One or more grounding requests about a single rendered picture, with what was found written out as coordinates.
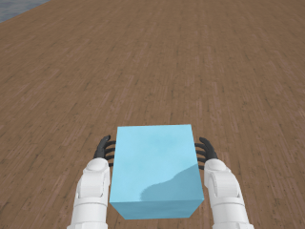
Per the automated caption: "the right robot forearm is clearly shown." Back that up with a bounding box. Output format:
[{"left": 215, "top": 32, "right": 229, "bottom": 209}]
[{"left": 204, "top": 158, "right": 254, "bottom": 229}]

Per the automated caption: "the robot left hand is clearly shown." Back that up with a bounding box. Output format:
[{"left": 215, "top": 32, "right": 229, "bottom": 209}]
[{"left": 93, "top": 135, "right": 116, "bottom": 167}]

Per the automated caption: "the robot right hand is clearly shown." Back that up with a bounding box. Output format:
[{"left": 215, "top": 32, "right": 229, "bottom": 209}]
[{"left": 194, "top": 137, "right": 218, "bottom": 170}]

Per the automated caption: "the left robot forearm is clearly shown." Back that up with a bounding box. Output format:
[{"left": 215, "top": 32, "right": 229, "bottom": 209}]
[{"left": 67, "top": 157, "right": 111, "bottom": 229}]

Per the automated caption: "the carton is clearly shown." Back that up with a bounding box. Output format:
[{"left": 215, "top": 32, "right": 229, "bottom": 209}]
[{"left": 109, "top": 124, "right": 204, "bottom": 219}]

